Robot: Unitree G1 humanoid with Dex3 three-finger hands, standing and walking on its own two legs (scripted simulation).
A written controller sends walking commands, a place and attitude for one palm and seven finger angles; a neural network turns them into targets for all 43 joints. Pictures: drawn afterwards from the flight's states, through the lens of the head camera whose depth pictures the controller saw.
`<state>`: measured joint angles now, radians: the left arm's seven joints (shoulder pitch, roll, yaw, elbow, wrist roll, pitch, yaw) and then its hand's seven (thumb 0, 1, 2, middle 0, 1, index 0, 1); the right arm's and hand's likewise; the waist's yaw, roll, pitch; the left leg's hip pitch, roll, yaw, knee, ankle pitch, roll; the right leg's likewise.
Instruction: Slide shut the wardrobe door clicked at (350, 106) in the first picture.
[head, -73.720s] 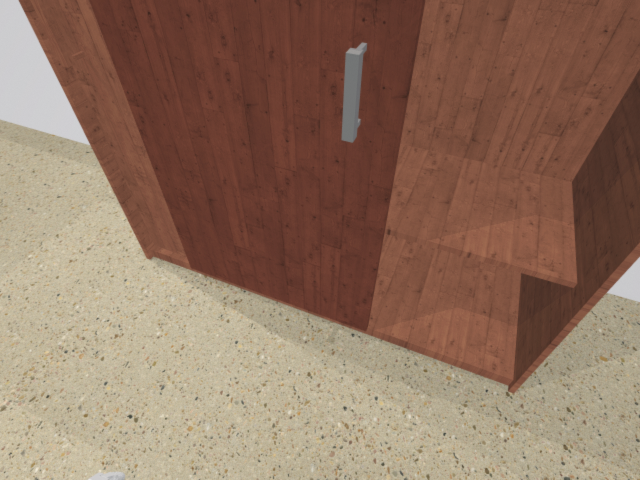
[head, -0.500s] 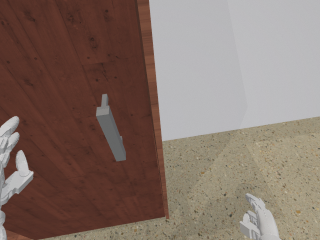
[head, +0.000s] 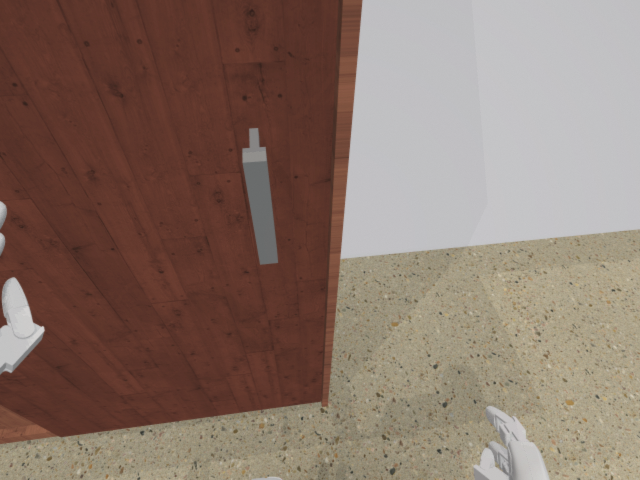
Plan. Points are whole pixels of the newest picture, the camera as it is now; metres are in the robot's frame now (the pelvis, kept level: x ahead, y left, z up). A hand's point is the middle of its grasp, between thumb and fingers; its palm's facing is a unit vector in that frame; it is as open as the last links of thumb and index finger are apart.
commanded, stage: step back with the hand held close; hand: left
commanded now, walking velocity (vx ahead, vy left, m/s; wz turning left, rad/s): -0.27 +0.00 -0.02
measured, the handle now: (261, 200) +0.40 +0.11 +0.15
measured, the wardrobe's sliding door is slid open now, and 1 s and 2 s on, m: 0.00 0.00 0.00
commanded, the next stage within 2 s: stop stepping back and stand still in 0.72 s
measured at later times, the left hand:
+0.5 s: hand out of the picture +0.15 +0.28 +0.17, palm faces +0.49 -0.75 -0.45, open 7.4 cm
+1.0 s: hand out of the picture +0.09 +0.30 +0.16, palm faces +0.44 -0.81 -0.40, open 7.4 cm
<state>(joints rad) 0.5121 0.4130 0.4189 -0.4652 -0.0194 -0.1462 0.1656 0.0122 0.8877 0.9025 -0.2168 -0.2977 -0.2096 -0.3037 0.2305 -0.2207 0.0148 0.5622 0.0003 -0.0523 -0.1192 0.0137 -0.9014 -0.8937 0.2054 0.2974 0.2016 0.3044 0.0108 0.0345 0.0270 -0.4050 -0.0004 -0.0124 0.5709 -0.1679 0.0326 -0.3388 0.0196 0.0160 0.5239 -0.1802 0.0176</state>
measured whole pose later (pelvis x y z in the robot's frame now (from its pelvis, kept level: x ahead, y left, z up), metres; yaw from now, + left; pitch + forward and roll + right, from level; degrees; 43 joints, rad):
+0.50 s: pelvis -0.05 +0.00 +0.00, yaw -1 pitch +3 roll -2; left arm 0.54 0.42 0.47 -0.53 -0.05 -0.18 0.18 0.01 0.89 0.90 -0.21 -0.30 -0.21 -0.30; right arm 0.20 -0.16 0.02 0.63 -0.04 -0.11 -0.08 0.01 -0.90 -0.89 0.21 0.30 0.20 0.30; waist 0.04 0.00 -0.04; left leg -0.53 0.03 0.02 0.50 -0.03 0.03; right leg -0.19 0.06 0.04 0.55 -0.39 -0.03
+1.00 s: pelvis -0.14 +0.03 +0.00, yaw -3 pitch +1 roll -1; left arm 0.47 0.43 0.42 -0.46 -0.06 -0.14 0.18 0.01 0.89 0.90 -0.22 -0.30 -0.21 -0.30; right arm 0.22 -0.21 0.00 0.65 -0.01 -0.07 -0.11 0.01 -0.90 -0.89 0.20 0.30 0.20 0.30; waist 0.01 -0.04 -0.02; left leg -0.39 -0.03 -0.01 0.56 -0.20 0.04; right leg -0.31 0.02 0.07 0.63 -0.39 0.01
